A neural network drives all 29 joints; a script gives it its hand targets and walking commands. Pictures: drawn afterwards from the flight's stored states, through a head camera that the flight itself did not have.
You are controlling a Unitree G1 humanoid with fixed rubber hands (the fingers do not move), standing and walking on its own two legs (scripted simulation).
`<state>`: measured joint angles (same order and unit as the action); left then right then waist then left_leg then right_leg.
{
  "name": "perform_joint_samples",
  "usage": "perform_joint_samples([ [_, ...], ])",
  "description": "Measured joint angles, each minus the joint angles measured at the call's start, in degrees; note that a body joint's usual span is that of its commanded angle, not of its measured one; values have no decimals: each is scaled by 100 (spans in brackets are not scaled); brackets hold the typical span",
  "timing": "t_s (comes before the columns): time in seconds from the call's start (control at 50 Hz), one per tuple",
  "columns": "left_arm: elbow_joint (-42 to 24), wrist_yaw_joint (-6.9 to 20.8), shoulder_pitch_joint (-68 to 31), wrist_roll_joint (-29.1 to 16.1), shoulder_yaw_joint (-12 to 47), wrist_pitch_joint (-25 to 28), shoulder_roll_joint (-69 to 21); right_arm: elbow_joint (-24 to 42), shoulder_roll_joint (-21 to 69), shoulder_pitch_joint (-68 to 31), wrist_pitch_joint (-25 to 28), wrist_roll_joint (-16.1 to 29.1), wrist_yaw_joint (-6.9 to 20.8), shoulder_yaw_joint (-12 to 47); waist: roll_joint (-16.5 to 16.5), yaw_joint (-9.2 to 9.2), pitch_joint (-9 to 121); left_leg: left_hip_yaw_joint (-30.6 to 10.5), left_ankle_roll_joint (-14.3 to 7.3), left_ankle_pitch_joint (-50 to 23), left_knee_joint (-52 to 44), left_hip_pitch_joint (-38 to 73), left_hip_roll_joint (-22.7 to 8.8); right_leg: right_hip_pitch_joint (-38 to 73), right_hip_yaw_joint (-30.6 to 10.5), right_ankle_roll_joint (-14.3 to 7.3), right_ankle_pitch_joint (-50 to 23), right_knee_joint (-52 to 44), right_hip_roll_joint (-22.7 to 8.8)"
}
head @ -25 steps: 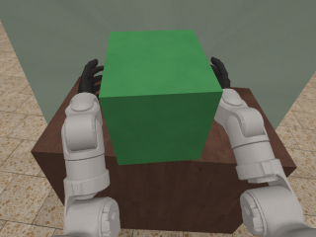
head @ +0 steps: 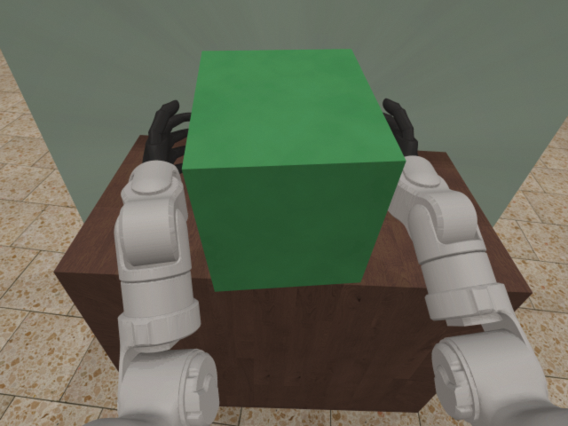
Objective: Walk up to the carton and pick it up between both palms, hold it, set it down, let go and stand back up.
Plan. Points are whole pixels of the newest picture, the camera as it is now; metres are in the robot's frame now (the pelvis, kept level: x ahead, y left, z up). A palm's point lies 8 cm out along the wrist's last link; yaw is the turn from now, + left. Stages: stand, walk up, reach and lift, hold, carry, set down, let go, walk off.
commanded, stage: hold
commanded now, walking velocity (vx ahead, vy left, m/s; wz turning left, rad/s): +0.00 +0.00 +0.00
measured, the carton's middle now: (283, 169) +0.38 +0.01 +0.21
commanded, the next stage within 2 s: none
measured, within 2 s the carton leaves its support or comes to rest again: neither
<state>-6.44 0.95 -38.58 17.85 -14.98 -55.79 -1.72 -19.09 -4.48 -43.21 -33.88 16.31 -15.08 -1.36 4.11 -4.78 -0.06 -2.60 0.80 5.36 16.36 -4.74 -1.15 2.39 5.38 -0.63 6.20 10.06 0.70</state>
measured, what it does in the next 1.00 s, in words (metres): stands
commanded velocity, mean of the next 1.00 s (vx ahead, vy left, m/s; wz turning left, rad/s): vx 0.00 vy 0.00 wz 0.00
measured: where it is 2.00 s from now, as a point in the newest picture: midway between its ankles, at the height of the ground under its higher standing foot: outside the picture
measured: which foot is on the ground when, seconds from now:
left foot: down 0.00-1.00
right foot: down 0.00-1.00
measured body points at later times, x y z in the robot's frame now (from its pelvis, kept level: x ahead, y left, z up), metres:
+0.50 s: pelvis +0.00 +0.00 +0.00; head -0.04 +0.04 +0.45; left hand +0.36 +0.17 +0.23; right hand +0.38 -0.13 +0.24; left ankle +0.05 +0.12 -0.75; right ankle +0.00 -0.11 -0.75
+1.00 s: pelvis +0.00 +0.00 +0.00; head -0.04 +0.04 +0.45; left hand +0.37 +0.16 +0.23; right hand +0.38 -0.13 +0.24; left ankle +0.05 +0.12 -0.75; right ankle +0.00 -0.11 -0.75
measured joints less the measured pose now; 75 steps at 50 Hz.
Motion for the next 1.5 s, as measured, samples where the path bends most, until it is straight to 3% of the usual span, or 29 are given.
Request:
perform_joint_samples([
  [0.44,-260,31,201,-39,37,-76,25,182,2,136,-27,122,-106,127,36,-4,38,-25,6,34,-23,69,7,113,29,-4,12,-89,3],
  [0.92,-41,-27,26,-13,24,-5,14,-5,18,-20,10,-8,9,-22,29,-1,-22,-4,7,-3,10,-24,-8,-13,14,-14,0,0,15],
  [1.5,-170,29,132,-6,50,-59,33,94,7,73,-12,85,-69,70,29,12,-14,-1,-14,29,13,53,18,86,20,4,17,-31,-6],
])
